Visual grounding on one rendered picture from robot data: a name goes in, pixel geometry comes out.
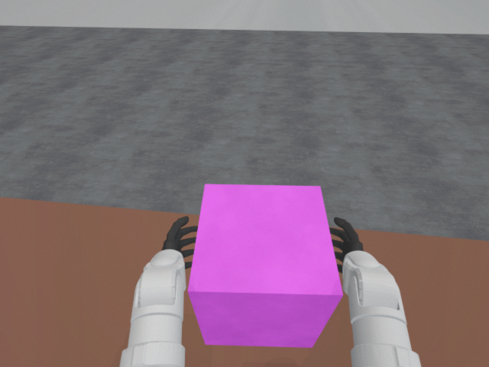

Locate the robot right forearm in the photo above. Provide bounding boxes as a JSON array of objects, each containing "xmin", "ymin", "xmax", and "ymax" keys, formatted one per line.
[{"xmin": 342, "ymin": 251, "xmax": 421, "ymax": 367}]

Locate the robot left forearm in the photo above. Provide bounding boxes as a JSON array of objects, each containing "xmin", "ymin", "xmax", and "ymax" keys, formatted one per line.
[{"xmin": 119, "ymin": 249, "xmax": 186, "ymax": 367}]

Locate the right robot hand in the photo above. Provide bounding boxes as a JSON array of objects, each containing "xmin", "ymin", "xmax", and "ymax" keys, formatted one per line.
[{"xmin": 329, "ymin": 217, "xmax": 364, "ymax": 273}]

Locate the carton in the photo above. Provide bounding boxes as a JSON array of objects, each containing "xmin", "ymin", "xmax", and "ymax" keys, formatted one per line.
[{"xmin": 188, "ymin": 184, "xmax": 343, "ymax": 348}]

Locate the left robot hand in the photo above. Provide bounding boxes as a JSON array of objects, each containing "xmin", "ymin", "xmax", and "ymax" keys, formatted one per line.
[{"xmin": 162, "ymin": 216, "xmax": 198, "ymax": 269}]

